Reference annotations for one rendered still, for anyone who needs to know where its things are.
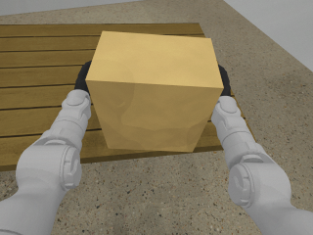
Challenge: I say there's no robot left upper arm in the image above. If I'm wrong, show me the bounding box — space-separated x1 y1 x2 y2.
0 145 82 235

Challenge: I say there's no carton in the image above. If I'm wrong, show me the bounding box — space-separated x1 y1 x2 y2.
85 30 224 153

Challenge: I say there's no robot left hand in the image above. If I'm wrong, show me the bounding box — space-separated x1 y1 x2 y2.
73 60 92 97

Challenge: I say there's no left robot forearm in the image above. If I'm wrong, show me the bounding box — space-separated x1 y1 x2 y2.
16 89 92 187

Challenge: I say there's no right robot forearm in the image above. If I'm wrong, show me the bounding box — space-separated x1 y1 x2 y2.
211 96 291 188

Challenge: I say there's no robot right hand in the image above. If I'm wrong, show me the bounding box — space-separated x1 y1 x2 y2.
218 65 231 97

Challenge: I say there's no robot right upper arm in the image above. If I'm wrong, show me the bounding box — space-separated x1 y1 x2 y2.
228 163 313 235

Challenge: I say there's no table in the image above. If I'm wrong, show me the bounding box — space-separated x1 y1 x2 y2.
0 23 257 172

